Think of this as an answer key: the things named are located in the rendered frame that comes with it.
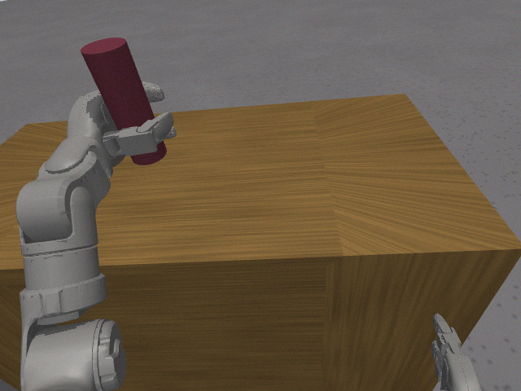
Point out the right robot hand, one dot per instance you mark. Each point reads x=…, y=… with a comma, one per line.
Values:
x=453, y=369

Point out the can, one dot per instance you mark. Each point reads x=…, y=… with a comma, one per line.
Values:
x=114, y=72

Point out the left robot hand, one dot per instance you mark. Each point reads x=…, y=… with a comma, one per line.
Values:
x=90, y=117

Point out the left robot arm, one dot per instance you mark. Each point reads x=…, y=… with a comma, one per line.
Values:
x=56, y=216

